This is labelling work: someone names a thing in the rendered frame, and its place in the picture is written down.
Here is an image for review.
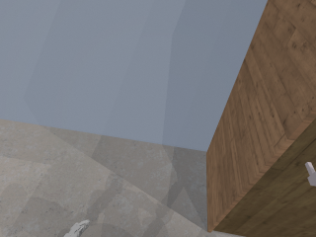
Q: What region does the left robot hand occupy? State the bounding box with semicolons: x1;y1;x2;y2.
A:
63;219;90;237

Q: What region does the handle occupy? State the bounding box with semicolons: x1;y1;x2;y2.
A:
305;162;316;187

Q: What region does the wardrobe door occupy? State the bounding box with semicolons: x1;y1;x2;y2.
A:
213;119;316;237

